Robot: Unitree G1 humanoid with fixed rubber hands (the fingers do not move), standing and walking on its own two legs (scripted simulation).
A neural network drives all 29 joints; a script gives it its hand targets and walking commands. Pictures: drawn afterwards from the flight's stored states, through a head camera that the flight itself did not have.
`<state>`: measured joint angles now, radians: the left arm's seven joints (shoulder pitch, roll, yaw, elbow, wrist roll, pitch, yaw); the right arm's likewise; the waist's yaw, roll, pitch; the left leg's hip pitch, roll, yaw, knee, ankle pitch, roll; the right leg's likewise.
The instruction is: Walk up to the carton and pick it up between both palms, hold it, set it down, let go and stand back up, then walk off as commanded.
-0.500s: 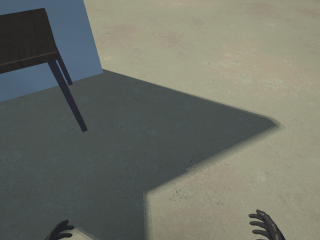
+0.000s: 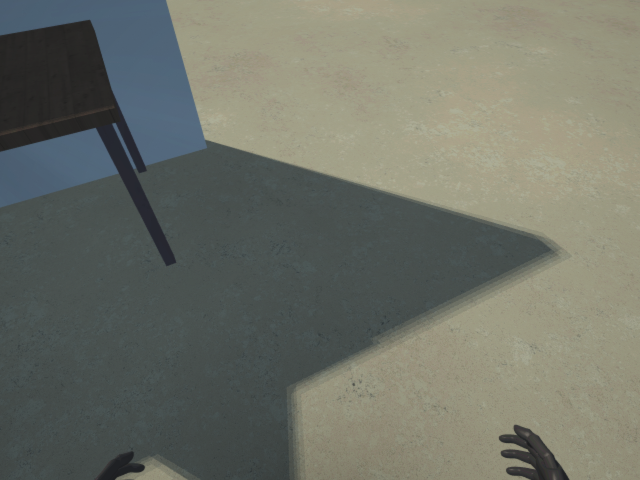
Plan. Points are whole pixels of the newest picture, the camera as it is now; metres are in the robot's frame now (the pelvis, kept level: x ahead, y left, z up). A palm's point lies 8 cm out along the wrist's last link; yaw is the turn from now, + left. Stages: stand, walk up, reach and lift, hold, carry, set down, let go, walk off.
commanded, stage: stand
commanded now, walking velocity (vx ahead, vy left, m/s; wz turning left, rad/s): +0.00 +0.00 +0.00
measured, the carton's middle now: out of the picture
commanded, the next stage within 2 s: walk up in 0.20 s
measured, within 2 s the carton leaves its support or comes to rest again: neither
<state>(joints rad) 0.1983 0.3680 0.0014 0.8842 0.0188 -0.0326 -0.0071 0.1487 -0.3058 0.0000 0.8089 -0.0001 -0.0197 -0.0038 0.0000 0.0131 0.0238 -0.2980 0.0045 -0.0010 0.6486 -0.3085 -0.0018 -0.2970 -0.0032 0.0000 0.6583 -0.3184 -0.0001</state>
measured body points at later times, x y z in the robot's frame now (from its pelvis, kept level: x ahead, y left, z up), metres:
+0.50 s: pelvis +0.01 +0.01 +0.01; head +0.01 +0.00 +0.46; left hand +0.09 +0.35 -0.08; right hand +0.15 -0.27 -0.11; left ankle +0.03 +0.15 -0.69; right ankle +0.02 -0.12 -0.72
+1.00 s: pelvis +0.08 +0.16 +0.01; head +0.11 +0.15 +0.45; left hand +0.12 +0.55 -0.07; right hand +0.18 -0.14 -0.12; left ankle +0.10 +0.27 -0.72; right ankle +0.13 +0.07 -0.70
